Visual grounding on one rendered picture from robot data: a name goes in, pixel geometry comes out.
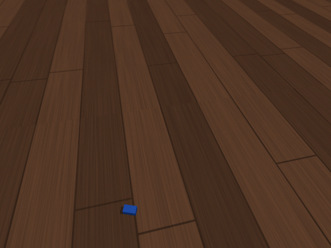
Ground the small box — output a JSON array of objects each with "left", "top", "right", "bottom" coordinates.
[{"left": 123, "top": 204, "right": 138, "bottom": 216}]

